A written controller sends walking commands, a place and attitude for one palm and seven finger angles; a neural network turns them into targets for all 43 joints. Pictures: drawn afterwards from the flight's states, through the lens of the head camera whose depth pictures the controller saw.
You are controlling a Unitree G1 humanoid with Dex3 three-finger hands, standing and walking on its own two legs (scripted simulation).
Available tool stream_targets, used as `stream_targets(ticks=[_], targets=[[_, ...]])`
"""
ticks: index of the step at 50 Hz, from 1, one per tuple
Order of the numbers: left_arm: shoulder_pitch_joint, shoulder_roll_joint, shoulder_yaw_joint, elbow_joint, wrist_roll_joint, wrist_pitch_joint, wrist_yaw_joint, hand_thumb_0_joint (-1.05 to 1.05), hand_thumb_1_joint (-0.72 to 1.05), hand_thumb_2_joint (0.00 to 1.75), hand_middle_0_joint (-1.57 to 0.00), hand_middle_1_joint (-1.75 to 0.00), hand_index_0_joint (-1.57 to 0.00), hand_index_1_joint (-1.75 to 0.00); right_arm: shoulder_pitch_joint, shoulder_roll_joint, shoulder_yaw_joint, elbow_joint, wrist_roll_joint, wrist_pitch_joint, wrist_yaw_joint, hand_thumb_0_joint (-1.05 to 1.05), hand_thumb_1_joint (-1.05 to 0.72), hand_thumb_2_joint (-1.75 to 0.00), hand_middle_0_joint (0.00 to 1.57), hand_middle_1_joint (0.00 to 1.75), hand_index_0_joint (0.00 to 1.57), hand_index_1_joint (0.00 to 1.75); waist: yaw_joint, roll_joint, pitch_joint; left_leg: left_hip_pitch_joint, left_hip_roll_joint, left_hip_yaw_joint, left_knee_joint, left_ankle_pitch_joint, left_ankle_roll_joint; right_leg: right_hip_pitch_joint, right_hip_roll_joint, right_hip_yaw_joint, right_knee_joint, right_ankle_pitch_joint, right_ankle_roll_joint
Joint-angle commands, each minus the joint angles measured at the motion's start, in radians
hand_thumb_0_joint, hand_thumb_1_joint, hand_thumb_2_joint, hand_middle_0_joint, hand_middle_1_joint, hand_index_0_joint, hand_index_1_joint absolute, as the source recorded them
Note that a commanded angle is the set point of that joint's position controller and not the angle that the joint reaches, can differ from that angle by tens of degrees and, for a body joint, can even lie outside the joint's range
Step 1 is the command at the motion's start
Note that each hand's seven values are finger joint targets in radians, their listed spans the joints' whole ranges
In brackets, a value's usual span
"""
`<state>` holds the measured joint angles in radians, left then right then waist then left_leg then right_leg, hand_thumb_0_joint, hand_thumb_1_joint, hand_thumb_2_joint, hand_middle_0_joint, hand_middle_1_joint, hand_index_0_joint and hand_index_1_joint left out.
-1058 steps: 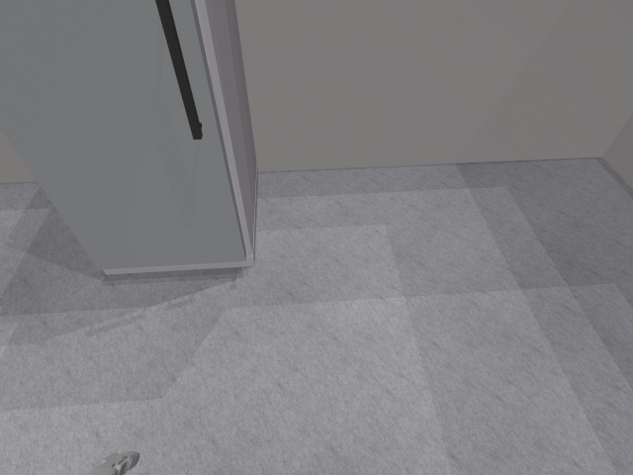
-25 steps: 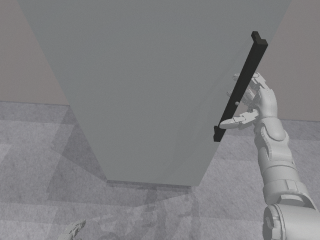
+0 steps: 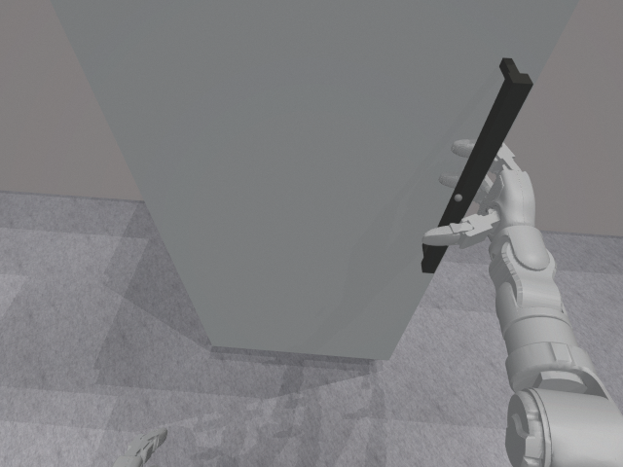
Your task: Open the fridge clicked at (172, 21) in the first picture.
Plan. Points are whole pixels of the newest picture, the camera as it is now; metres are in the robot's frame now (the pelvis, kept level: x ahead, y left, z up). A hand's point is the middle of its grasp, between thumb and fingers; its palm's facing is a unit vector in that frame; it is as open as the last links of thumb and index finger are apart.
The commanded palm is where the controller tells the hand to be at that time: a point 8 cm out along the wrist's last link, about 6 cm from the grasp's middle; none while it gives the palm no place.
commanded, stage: slide the fingers in behind the handle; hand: right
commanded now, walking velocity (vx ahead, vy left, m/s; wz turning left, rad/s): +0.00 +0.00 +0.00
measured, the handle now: (459, 188) +0.48 -0.16 +0.10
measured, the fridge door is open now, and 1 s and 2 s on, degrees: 0 0 0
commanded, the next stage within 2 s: grip the handle and tug to test in 0.32 s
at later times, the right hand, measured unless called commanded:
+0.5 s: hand (452, 196) +0.44 -0.13 +0.13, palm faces -0.02 +1.00 +0.00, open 13.9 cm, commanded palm +0.40 -0.18 +0.13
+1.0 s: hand (456, 197) +0.43 -0.13 +0.13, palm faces -0.01 +1.00 +0.00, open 7.3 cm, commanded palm +0.40 -0.18 +0.13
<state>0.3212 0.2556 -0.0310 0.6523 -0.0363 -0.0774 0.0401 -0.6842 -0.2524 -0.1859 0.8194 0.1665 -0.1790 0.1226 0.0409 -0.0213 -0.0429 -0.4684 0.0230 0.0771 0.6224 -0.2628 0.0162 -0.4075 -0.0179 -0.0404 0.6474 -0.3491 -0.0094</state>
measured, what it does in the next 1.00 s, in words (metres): stands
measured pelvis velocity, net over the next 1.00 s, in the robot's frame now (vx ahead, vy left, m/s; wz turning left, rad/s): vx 0.01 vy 0.00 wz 0.01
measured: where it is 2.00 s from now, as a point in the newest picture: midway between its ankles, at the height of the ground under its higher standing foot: outside the picture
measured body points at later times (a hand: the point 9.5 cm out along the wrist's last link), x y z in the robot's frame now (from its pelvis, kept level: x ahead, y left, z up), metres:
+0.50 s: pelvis +0.00 +0.00 +0.00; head +0.03 +0.01 +0.45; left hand +0.09 +0.25 -0.11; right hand +0.43 -0.19 +0.13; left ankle +0.03 +0.11 -0.72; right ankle -0.01 -0.11 -0.72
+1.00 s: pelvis +0.01 +0.00 +0.00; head +0.03 +0.01 +0.45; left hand +0.11 +0.25 -0.11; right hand +0.43 -0.19 +0.13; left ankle +0.03 +0.11 -0.72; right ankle -0.01 -0.11 -0.72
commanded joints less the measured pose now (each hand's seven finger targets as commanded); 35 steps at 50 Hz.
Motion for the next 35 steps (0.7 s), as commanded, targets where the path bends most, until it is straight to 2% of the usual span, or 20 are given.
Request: stream_targets(ticks=[1,3,4,6,8,10,11,15,17,18,20,21,22,23,25,27,28,29,30,35], targets=[[0.005,0.129,0.047,-0.117,-0.005,-0.042,0.009,0.00,0.90,0.90,-0.20,-0.30,-0.20,-0.30,-0.450,-0.176,-0.051,-0.242,0.003,-0.073,0.000,0.00,0.50,-0.30,0.30,1.20,0.30,1.20,0.010,0.043,-0.343,0.245,-0.026,-0.051,-0.054,0.262,0.009,0.050,0.023,0.029,-0.096,0.219,-0.017],[0.000,0.127,0.046,-0.120,-0.006,-0.043,0.008,0.00,0.90,0.90,-0.20,-0.30,-0.20,-0.30,-0.476,-0.168,-0.035,-0.268,-0.002,-0.082,0.001,0.00,0.50,-0.30,0.30,1.20,0.30,1.20,0.016,0.008,-0.346,0.237,-0.025,-0.054,-0.052,0.266,0.009,0.059,0.024,0.028,-0.092,0.223,-0.017],[-0.001,0.126,0.046,-0.120,-0.005,-0.045,0.007,0.00,0.90,0.90,-0.20,-0.30,-0.20,-0.30,-0.455,-0.164,-0.038,-0.263,-0.003,-0.083,0.001,0.00,0.50,-0.30,0.30,1.20,0.30,1.20,0.009,0.008,-0.341,0.236,-0.026,-0.053,-0.052,0.263,0.011,0.060,0.024,0.028,-0.094,0.222,-0.017],[0.000,0.128,0.047,-0.120,-0.007,-0.043,0.008,0.00,0.90,0.90,-0.20,-0.30,-0.20,-0.30,-0.442,-0.159,-0.033,-0.251,0.000,-0.079,0.002,0.00,0.50,-0.30,0.30,1.20,0.30,1.20,0.014,0.030,-0.319,0.230,-0.028,-0.049,-0.057,0.259,0.010,0.054,0.021,0.027,-0.098,0.215,-0.017],[0.002,0.132,0.047,-0.120,-0.006,-0.039,0.011,0.00,0.90,0.90,-0.20,-0.30,-0.20,-0.30,-0.438,-0.196,-0.068,-0.227,0.001,-0.073,-0.002,0.00,0.50,-0.30,0.30,1.20,0.30,1.20,0.013,0.056,-0.308,0.243,-0.026,-0.055,-0.064,0.243,0.006,0.032,0.021,0.024,-0.102,0.196,-0.019],[-0.002,0.130,0.045,-0.124,-0.007,-0.037,0.011,0.00,0.90,0.90,-0.20,-0.30,-0.20,-0.30,-0.415,-0.187,-0.068,-0.217,0.002,-0.063,-0.001,0.00,0.50,-0.30,0.30,1.20,0.30,1.20,0.006,0.051,-0.301,0.247,-0.025,-0.057,-0.068,0.234,0.007,0.024,0.024,0.021,-0.107,0.183,-0.019],[0.000,0.132,0.046,-0.125,-0.007,-0.036,0.012,0.00,0.90,0.90,-0.20,-0.30,-0.20,-0.30,-0.433,-0.203,-0.073,-0.237,-0.002,-0.065,-0.003,0.00,0.50,-0.30,0.30,1.20,0.30,1.20,0.007,0.046,-0.310,0.250,-0.024,-0.056,-0.068,0.234,0.007,0.027,0.023,0.022,-0.110,0.185,-0.018],[-0.002,0.124,0.047,-0.128,-0.008,-0.037,0.009,0.00,0.90,0.90,-0.20,-0.30,-0.20,-0.30,-0.422,-0.155,-0.032,-0.267,-0.007,-0.067,-0.005,0.00,0.50,-0.30,0.30,1.20,0.30,1.20,0.008,-0.004,-0.320,0.230,-0.027,-0.054,-0.064,0.260,0.010,0.063,0.020,0.019,-0.103,0.219,-0.016],[0.003,0.129,0.047,-0.127,-0.006,-0.037,0.009,0.00,0.90,0.90,-0.20,-0.30,-0.20,-0.30,-0.435,-0.148,-0.026,-0.247,-0.003,-0.063,-0.007,0.00,0.50,-0.30,0.30,1.20,0.30,1.20,0.018,0.038,-0.306,0.229,-0.027,-0.051,-0.070,0.238,0.009,0.051,0.020,0.026,-0.104,0.201,-0.018],[0.007,0.133,0.049,-0.121,-0.007,-0.035,0.012,0.00,0.90,0.90,-0.20,-0.30,-0.20,-0.30,-0.445,-0.184,-0.055,-0.240,-0.004,-0.062,-0.010,0.00,0.50,-0.30,0.30,1.20,0.30,1.20,0.019,0.065,-0.306,0.236,-0.027,-0.052,-0.070,0.238,0.006,0.040,0.019,0.027,-0.107,0.194,-0.019],[0.007,0.132,0.049,-0.122,-0.006,-0.034,0.012,0.00,0.90,0.90,-0.20,-0.30,-0.20,-0.30,-0.443,-0.187,-0.065,-0.237,-0.002,-0.060,-0.013,0.00,0.50,-0.30,0.30,1.20,0.30,1.20,0.014,0.069,-0.313,0.250,-0.026,-0.055,-0.073,0.240,0.005,0.038,0.021,0.023,-0.111,0.191,-0.020],[0.000,0.130,0.048,-0.124,-0.007,-0.035,0.013,0.00,0.90,0.90,-0.20,-0.30,-0.20,-0.30,-0.450,-0.178,-0.050,-0.258,-0.006,-0.063,-0.012,0.00,0.50,-0.30,0.30,1.20,0.30,1.20,0.013,0.044,-0.323,0.250,-0.025,-0.057,-0.070,0.246,0.006,0.046,0.023,0.021,-0.110,0.195,-0.019],[0.005,0.129,0.051,-0.126,-0.004,-0.034,0.011,0.00,0.90,0.90,-0.20,-0.30,-0.20,-0.30,-0.442,-0.165,-0.038,-0.267,-0.012,-0.067,-0.013,0.00,0.45,-0.32,0.30,1.21,0.30,1.21,0.012,0.043,-0.342,0.257,-0.026,-0.053,-0.063,0.261,0.009,0.057,0.022,0.023,-0.105,0.219,-0.019],[0.001,0.124,0.050,-0.129,-0.005,-0.038,0.009,0.00,0.90,0.90,-0.20,-0.30,-0.20,-0.30,-0.442,-0.151,-0.032,-0.288,-0.010,-0.072,-0.013,0.00,0.41,-0.34,0.31,1.21,0.31,1.21,0.008,0.005,-0.354,0.252,-0.026,-0.054,-0.059,0.279,0.010,0.073,0.023,0.022,-0.103,0.237,-0.018],[0.004,0.126,0.050,-0.123,-0.004,-0.036,0.009,0.00,0.90,0.90,-0.20,-0.30,-0.20,-0.30,-0.421,-0.170,-0.051,-0.280,-0.007,-0.070,-0.014,0.00,0.31,-0.38,0.32,1.23,0.32,1.23,0.007,0.008,-0.352,0.253,-0.027,-0.055,-0.061,0.292,0.009,0.074,0.022,0.018,-0.099,0.246,-0.017],[0.002,0.125,0.052,-0.125,-0.004,-0.035,0.007,0.00,0.90,0.90,-0.20,-0.30,-0.20,-0.30,-0.412,-0.151,-0.032,-0.297,-0.007,-0.074,-0.012,0.00,0.22,-0.42,0.33,1.24,0.33,1.24,0.008,0.030,-0.344,0.259,-0.028,-0.050,-0.062,0.294,0.011,0.076,0.021,0.021,-0.101,0.253,-0.018],[-0.003,0.125,0.052,-0.130,-0.004,-0.037,0.006,0.00,0.90,0.90,-0.20,-0.30,-0.20,-0.30,-0.383,-0.156,-0.047,-0.291,-0.002,-0.070,-0.013,0.00,0.17,-0.44,0.33,1.25,0.33,1.25,0.000,0.040,-0.341,0.266,-0.028,-0.053,-0.063,0.302,0.009,0.067,0.020,0.018,-0.104,0.250,-0.019],[-0.006,0.125,0.050,-0.129,-0.006,-0.036,0.006,0.00,0.90,0.90,-0.20,-0.30,-0.20,-0.30,-0.380,-0.153,-0.042,-0.285,-0.001,-0.066,-0.011,0.00,0.13,-0.46,0.34,1.25,0.34,1.25,0.006,0.049,-0.326,0.262,-0.028,-0.053,-0.068,0.292,0.006,0.061,0.020,0.015,-0.106,0.233,-0.019],[-0.005,0.128,0.050,-0.129,-0.006,-0.034,0.007,0.00,0.90,0.90,-0.20,-0.30,-0.20,-0.30,-0.391,-0.167,-0.047,-0.298,-0.003,-0.066,-0.010,0.00,0.08,-0.48,0.35,1.26,0.35,1.26,0.003,0.043,-0.333,0.266,-0.028,-0.052,-0.066,0.288,0.008,0.060,0.020,0.018,-0.109,0.234,-0.018],[-0.011,0.124,0.050,-0.132,-0.006,-0.032,0.008,0.00,0.90,0.90,-0.20,-0.30,-0.20,-0.30,-0.393,-0.147,-0.033,-0.315,-0.003,-0.057,-0.012,0.00,-0.15,-0.58,0.37,1.29,0.37,1.29,0.005,0.026,-0.321,0.256,-0.027,-0.050,-0.068,0.296,0.010,0.076,0.020,0.020,-0.111,0.247,-0.017]])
